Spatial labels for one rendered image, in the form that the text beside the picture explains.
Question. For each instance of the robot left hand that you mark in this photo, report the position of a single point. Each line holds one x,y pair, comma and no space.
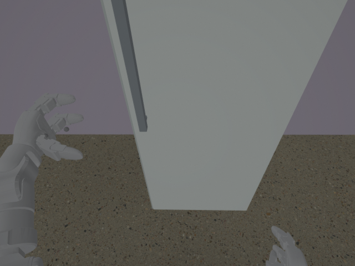
31,127

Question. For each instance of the robot left forearm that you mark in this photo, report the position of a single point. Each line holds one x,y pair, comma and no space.
18,172

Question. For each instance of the handle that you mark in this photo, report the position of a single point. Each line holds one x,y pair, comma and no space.
126,41

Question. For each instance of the fridge door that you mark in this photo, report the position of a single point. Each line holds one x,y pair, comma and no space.
220,81

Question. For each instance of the robot right hand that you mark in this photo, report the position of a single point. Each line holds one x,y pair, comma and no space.
292,256

